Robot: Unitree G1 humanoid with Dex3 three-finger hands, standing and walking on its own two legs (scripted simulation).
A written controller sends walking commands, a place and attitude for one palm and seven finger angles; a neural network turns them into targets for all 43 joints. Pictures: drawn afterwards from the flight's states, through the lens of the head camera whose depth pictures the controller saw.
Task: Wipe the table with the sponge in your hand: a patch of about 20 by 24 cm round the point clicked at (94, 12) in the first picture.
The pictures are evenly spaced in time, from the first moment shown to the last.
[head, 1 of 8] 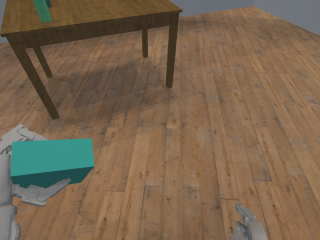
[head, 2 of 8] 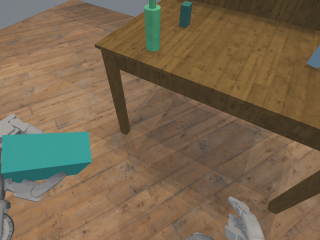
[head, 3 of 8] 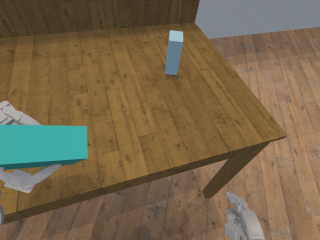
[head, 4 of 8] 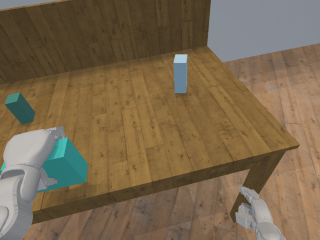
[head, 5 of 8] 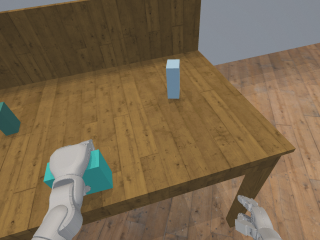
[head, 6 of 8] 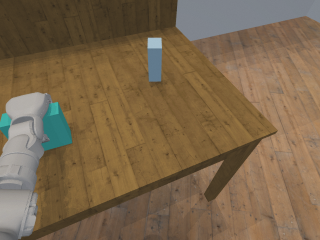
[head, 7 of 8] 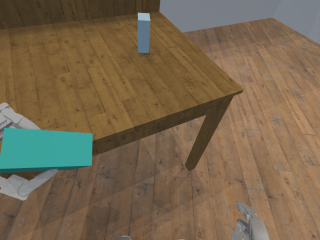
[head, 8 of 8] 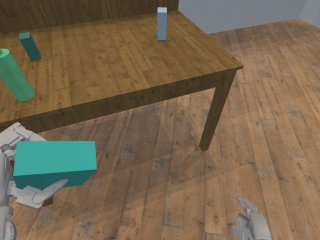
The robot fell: no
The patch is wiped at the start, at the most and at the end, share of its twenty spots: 0.00 1.00 1.00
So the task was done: yes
